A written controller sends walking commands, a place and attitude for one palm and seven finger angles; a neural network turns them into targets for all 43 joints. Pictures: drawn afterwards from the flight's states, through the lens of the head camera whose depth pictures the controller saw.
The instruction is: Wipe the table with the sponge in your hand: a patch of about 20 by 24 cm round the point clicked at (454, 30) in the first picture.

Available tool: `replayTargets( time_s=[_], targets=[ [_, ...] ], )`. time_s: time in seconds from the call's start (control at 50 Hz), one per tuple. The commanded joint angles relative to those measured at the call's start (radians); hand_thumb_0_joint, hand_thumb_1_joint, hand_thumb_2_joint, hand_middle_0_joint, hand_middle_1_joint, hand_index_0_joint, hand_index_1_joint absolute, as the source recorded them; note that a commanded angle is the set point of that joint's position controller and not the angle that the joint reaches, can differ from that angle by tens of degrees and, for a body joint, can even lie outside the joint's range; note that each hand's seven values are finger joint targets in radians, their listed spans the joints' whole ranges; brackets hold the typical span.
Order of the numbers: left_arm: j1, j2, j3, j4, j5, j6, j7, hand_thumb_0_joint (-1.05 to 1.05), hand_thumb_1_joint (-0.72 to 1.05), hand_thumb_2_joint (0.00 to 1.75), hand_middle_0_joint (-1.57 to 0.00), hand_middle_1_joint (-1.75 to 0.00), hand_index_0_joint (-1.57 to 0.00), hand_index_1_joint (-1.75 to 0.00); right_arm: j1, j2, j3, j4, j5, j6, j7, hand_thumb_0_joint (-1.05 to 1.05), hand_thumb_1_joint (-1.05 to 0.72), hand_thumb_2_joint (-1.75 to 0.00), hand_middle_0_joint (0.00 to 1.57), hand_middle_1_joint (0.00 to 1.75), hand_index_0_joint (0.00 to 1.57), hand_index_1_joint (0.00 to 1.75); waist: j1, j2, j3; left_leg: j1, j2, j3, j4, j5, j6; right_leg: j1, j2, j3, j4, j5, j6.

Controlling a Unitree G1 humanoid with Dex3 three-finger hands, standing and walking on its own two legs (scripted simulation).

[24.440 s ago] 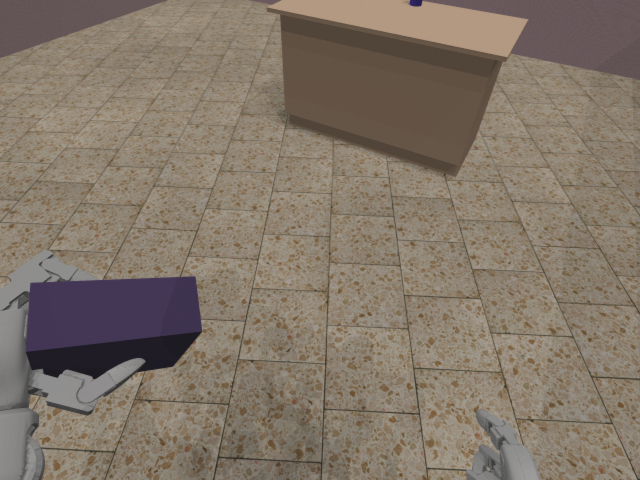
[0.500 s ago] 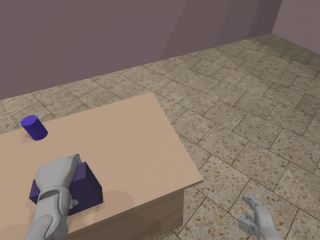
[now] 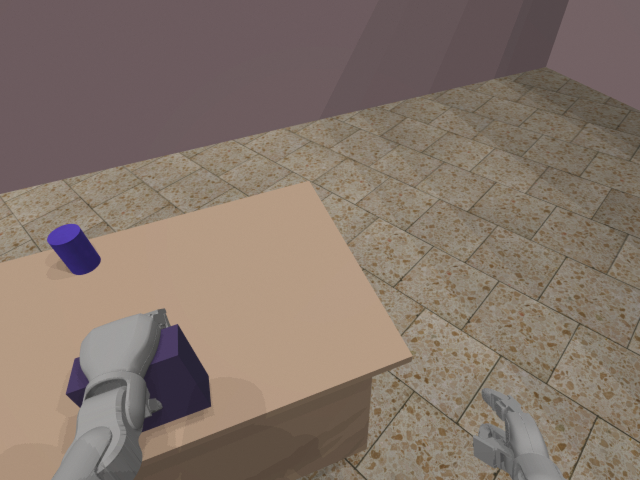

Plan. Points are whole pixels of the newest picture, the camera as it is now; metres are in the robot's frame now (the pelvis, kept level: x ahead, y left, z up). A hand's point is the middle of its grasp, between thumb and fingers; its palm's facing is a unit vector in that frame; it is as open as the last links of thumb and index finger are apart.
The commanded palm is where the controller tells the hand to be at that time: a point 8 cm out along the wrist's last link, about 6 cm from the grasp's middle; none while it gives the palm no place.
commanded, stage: lower the sponge onto the table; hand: left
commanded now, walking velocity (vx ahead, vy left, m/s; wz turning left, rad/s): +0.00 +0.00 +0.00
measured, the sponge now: (152, 392) +0.23 +0.28 -0.04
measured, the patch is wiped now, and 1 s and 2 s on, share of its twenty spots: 0.00 0.00 0.25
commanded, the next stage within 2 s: wipe forward along the first lane in 0.86 s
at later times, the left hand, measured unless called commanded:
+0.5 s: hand (157, 370) +0.25 +0.27 -0.01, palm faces -0.09 -0.10 -0.99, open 9.8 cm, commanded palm +0.22 +0.27 +0.05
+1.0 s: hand (156, 375) +0.24 +0.27 -0.02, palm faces -0.12 -0.08 -0.99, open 9.8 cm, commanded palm +0.23 +0.27 +0.03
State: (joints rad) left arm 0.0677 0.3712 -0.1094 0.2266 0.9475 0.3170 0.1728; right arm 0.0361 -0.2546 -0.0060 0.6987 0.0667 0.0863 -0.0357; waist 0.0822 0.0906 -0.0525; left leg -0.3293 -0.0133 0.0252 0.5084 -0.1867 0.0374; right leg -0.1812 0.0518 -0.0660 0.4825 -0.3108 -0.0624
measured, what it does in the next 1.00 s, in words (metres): stands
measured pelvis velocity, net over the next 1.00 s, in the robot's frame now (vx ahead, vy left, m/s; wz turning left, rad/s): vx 0.00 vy -0.01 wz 0.00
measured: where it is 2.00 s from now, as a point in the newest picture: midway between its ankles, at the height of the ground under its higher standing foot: outside the picture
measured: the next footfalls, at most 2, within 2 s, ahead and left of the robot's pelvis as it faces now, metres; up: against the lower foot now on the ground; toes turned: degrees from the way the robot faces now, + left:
none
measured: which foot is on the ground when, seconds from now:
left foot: down 0.00-1.00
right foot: down 0.00-1.00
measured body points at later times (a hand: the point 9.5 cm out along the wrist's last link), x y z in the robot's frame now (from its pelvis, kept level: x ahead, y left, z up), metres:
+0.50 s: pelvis +0.00 +0.00 +0.00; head -0.01 -0.03 +0.45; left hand +0.25 +0.27 +0.04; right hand +0.21 -0.23 -0.10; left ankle +0.05 +0.10 -0.74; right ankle -0.03 -0.08 -0.74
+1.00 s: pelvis +0.00 -0.01 -0.01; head -0.01 -0.04 +0.44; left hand +0.24 +0.27 +0.03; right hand +0.20 -0.24 -0.11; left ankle +0.05 +0.10 -0.74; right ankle -0.03 -0.08 -0.74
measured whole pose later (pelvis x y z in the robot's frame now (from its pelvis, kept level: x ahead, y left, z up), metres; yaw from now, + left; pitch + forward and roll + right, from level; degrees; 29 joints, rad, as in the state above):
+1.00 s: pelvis +0.00 -0.01 -0.01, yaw +0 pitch +3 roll -1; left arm 0.00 0.34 -0.11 0.41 0.98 0.29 0.27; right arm 0.07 -0.26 -0.03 0.71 0.07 0.11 -0.03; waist 0.07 0.08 -0.08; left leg -0.42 0.00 0.01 0.58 -0.21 0.03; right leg -0.27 0.06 -0.08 0.56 -0.34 -0.08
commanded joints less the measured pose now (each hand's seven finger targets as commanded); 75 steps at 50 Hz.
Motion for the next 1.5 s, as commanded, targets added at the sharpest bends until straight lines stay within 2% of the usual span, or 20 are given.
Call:
replayTargets(
  time_s=[0.0,0.04,0.06,0.14,0.26,0.34,0.36,0.42,0.44,0.46,0.64,0.66,0.76,0.84,0.96,1.02,1.34,1.36,1.44,1.48],
  targets=[
    [-0.266,0.235,0.126,-0.205,0.044,-0.02,0.074,0.0,0.1,1.3,-1.2,-1.6,-1.2,-1.6,-0.194,-0.112,-0.041,-0.158,-0.002,-0.054,-0.005,0.0,-0.9,-0.9,0.2,0.3,0.2,0.3,0.002,-0.038,-0.184,0.196,-0.004,-0.09,-0.024,0.127,0.025,-0.091,-0.025,0.106,-0.091,0.198,-0.01],
    [-0.276,0.248,0.14,-0.222,0.046,-0.027,0.091,0.0,0.1,1.3,-1.2,-1.6,-1.2,-1.6,-0.187,-0.116,-0.047,-0.155,-0.004,-0.059,-0.008,0.0,-0.9,-0.9,0.2,0.3,0.2,0.3,0.004,0.006,-0.198,0.203,-0.002,-0.099,-0.026,0.122,0.022,-0.092,-0.021,0.116,-0.083,0.188,-0.017],
    [-0.292,0.194,0.092,-0.21,0.045,-0.027,0.095,0.0,0.1,1.3,-1.2,-1.6,-1.2,-1.6,-0.19,-0.107,-0.042,-0.157,-0.001,-0.06,-0.006,0.0,-0.9,-0.9,0.2,0.3,0.2,0.3,-0.005,-0.011,-0.192,0.203,0.0,-0.095,-0.023,0.117,0.024,-0.106,-0.024,0.098,-0.081,0.181,-0.01],
    [-0.315,0.225,0.121,-0.132,0.038,-0.007,0.108,0.0,0.1,1.3,-1.2,-1.6,-1.2,-1.6,-0.178,-0.12,-0.047,-0.137,0.002,-0.056,-0.012,0.0,-0.9,-0.9,0.2,0.3,0.2,0.3,-0.006,-0.028,-0.171,0.181,0.001,-0.097,-0.029,0.079,0.021,-0.119,-0.02,0.109,-0.087,0.146,-0.013],
    [-0.282,0.148,0.057,-0.132,0.038,-0.01,0.11,0.0,0.1,1.3,-1.2,-1.6,-1.2,-1.6,-0.168,-0.112,-0.05,-0.15,0.004,-0.056,0.002,0.0,-0.9,-0.9,0.2,0.3,0.2,0.3,-0.004,-0.024,-0.235,0.197,0.005,-0.101,-0.007,0.132,0.023,-0.109,-0.021,0.08,-0.057,0.197,-0.012],
    [-0.257,0.197,0.104,-0.089,0.047,0.011,0.118,0.0,0.1,1.3,-1.2,-1.6,-1.2,-1.6,-0.168,-0.125,-0.051,-0.145,0.003,-0.042,0.009,0.0,-0.9,-0.9,0.2,0.3,0.2,0.3,0.006,-0.038,-0.205,0.162,0.002,-0.106,-0.008,0.131,0.017,-0.109,-0.017,0.099,-0.052,0.213,-0.018],
    [-0.266,0.143,0.059,-0.103,0.039,0.013,0.119,0.0,0.1,1.3,-1.2,-1.6,-1.2,-1.6,-0.163,-0.115,-0.049,-0.158,0.006,-0.04,0.01,0.0,-0.9,-0.9,0.2,0.3,0.2,0.3,-0.005,-0.054,-0.202,0.156,0.004,-0.097,-0.009,0.122,0.02,-0.111,-0.021,0.078,-0.05,0.202,-0.009],
    [-0.261,0.153,0.066,-0.109,0.048,0.013,0.131,0.0,0.1,1.3,-1.2,-1.6,-1.2,-1.6,-0.168,-0.116,-0.05,-0.158,0.004,-0.04,0.014,0.0,-0.9,-0.9,0.2,0.3,0.2,0.3,-0.001,-0.053,-0.227,0.16,-0.001,-0.085,0.009,0.148,0.022,-0.099,-0.024,0.089,-0.045,0.247,-0.01],
    [-0.235,0.213,0.126,-0.102,0.052,0.017,0.135,0.0,0.1,1.3,-1.2,-1.6,-1.2,-1.6,-0.166,-0.125,-0.056,-0.151,0.001,-0.036,0.011,0.0,-0.9,-0.9,0.2,0.3,0.2,0.3,0.012,-0.046,-0.221,0.157,-0.003,-0.097,0.009,0.152,0.02,-0.089,-0.02,0.108,-0.044,0.259,-0.018],
    [-0.259,0.154,0.07,-0.119,0.048,0.014,0.137,0.0,0.1,1.3,-1.2,-1.6,-1.2,-1.6,-0.166,-0.115,-0.052,-0.161,0.004,-0.036,0.01,0.0,-0.9,-0.9,0.2,0.3,0.2,0.3,-0.005,-0.041,-0.219,0.152,-0.001,-0.089,0.01,0.142,0.022,-0.1,-0.024,0.091,-0.04,0.245,-0.01],
    [-0.259,0.191,0.103,-0.069,0.05,0.008,0.146,0.0,0.1,1.3,-1.2,-1.6,-1.2,-1.6,-0.163,-0.124,-0.056,-0.14,0.004,-0.031,0.006,0.0,-0.9,-0.9,0.2,0.3,0.2,0.3,-0.006,-0.047,-0.198,0.132,-0.01,-0.08,0.023,0.122,0.023,-0.105,-0.025,0.121,-0.047,0.266,-0.013],
    [-0.248,0.142,0.063,-0.076,0.043,0.005,0.144,0.0,0.1,1.3,-1.2,-1.6,-1.2,-1.6,-0.159,-0.115,-0.056,-0.149,0.006,-0.032,0.006,0.0,-0.9,-0.9,0.2,0.3,0.2,0.3,-0.015,-0.032,-0.194,0.134,-0.008,-0.075,0.024,0.125,0.025,-0.112,-0.028,0.103,-0.043,0.262,-0.009],
    [-0.214,0.137,0.068,-0.034,0.03,0.0,0.137,0.0,0.1,1.3,-1.2,-1.6,-1.2,-1.6,-0.148,-0.117,-0.057,-0.151,0.007,-0.028,0.006,0.0,-0.9,-0.9,0.2,0.3,0.2,0.3,-0.017,-0.078,-0.179,0.104,-0.011,-0.068,0.028,0.109,0.026,-0.109,-0.03,0.105,-0.047,0.267,-0.004],
    [-0.259,0.193,0.11,0.017,0.04,-0.008,0.137,0.0,0.1,1.3,-1.2,-1.6,-1.2,-1.6,-0.147,-0.125,-0.058,-0.135,0.007,-0.023,-0.001,0.0,-0.9,-0.9,0.2,0.3,0.2,0.3,-0.014,-0.071,-0.155,0.088,-0.016,-0.07,0.028,0.071,0.026,-0.13,-0.029,0.133,-0.065,0.22,-0.008],
    [-0.302,0.147,0.072,0.049,0.048,-0.029,0.142,0.0,0.1,1.3,-1.2,-1.6,-1.2,-1.6,-0.121,-0.122,-0.062,-0.133,0.007,-0.025,0.0,0.0,-0.9,-0.9,0.2,0.3,0.2,0.3,-0.032,-0.083,-0.181,0.072,-0.011,-0.065,0.044,0.066,0.028,-0.153,-0.029,0.113,-0.038,0.217,-0.004],
    [-0.364,0.179,0.093,0.113,0.056,-0.033,0.149,0.0,0.1,1.3,-1.2,-1.6,-1.2,-1.6,-0.113,-0.127,-0.062,-0.115,0.009,-0.021,-0.005,0.0,-0.9,-0.9,0.2,0.3,0.2,0.3,-0.042,-0.132,-0.167,0.04,-0.012,-0.061,0.057,0.04,0.029,-0.175,-0.031,0.121,-0.04,0.194,0.002],
    [-0.473,0.25,0.143,0.359,0.057,-0.074,0.131,0.0,0.1,1.3,-1.2,-1.6,-1.2,-1.6,-0.021,-0.15,-0.069,-0.102,0.015,0.004,-0.011,0.0,-0.9,-0.9,0.2,0.3,0.2,0.3,-0.055,-0.13,-0.204,-0.1,-0.012,-0.051,0.121,0.009,0.032,-0.205,-0.035,0.132,0.01,0.222,0.004],
    [-0.505,0.215,0.11,0.362,0.051,-0.082,0.133,0.0,0.1,1.3,-1.2,-1.6,-1.2,-1.6,-0.011,-0.145,-0.069,-0.102,0.017,0.003,-0.01,0.0,-0.9,-0.9,0.2,0.3,0.2,0.3,-0.074,-0.148,-0.205,-0.104,-0.009,-0.041,0.13,0.003,0.034,-0.215,-0.038,0.12,0.014,0.222,0.013],
    [-0.529,0.298,0.175,0.412,0.061,-0.096,0.146,0.0,0.1,1.3,-1.2,-1.6,-1.2,-1.6,0.008,-0.158,-0.073,-0.093,0.016,0.006,-0.012,0.0,-0.9,-0.9,0.2,0.3,0.2,0.3,-0.067,-0.14,-0.218,-0.15,-0.01,-0.045,0.147,-0.003,0.033,-0.217,-0.035,0.138,0.028,0.225,0.009],
    [-0.566,0.27,0.141,0.443,0.065,-0.102,0.15,0.0,0.1,1.3,-1.2,-1.6,-1.2,-1.6,0.024,-0.153,-0.073,-0.089,0.019,0.006,-0.011,0.0,-0.9,-0.9,0.2,0.3,0.2,0.3,-0.088,-0.145,-0.201,-0.165,-0.006,-0.038,0.16,-0.028,0.036,-0.252,-0.039,0.125,0.028,0.187,0.018]
  ],
)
